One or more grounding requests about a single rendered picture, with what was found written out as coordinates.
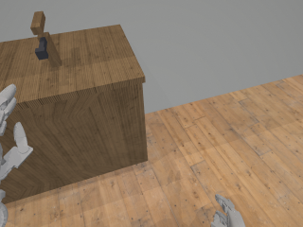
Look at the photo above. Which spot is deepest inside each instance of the right robot hand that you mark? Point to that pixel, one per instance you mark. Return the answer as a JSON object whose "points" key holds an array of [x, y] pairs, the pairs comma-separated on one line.
{"points": [[232, 218]]}

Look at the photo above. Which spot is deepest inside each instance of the counter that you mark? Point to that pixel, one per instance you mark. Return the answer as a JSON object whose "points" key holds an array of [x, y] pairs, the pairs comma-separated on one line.
{"points": [[82, 109]]}

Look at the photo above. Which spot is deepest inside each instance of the tap lever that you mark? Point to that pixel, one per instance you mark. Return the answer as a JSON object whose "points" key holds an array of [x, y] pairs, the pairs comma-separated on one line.
{"points": [[41, 52]]}

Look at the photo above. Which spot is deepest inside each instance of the left robot hand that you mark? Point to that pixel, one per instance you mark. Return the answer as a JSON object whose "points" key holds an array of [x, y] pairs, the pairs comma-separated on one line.
{"points": [[17, 155]]}

